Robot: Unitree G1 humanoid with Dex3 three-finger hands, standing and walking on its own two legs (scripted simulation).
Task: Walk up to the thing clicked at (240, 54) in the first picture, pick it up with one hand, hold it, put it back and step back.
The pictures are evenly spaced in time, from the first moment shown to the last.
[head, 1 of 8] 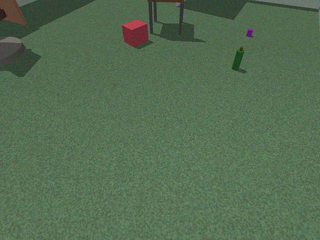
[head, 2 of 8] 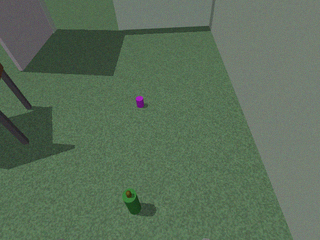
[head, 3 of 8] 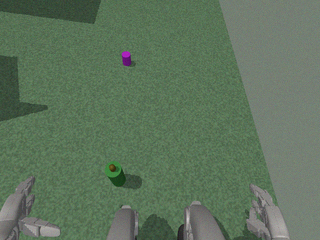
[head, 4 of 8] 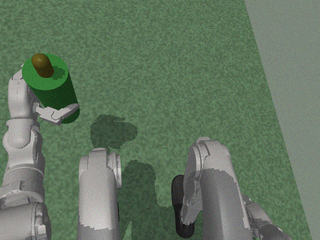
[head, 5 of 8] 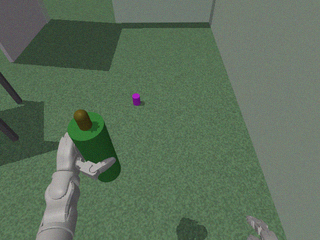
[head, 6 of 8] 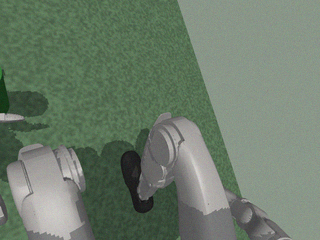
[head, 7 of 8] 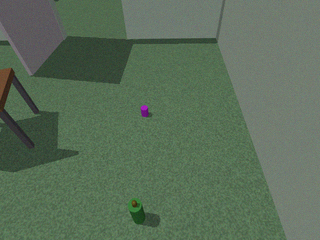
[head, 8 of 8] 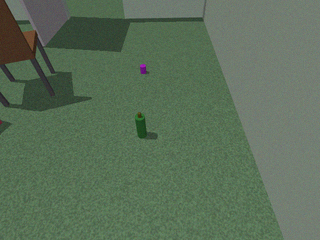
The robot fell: no
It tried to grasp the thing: yes
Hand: left
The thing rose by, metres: 0.68
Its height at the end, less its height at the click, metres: +0.00
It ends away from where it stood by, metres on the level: 0.03
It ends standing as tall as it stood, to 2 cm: yes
